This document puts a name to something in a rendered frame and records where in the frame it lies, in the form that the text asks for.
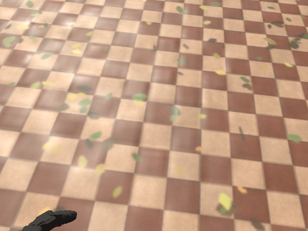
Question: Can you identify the robot left hand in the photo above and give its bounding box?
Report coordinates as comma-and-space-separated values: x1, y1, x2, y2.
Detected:
19, 210, 77, 231

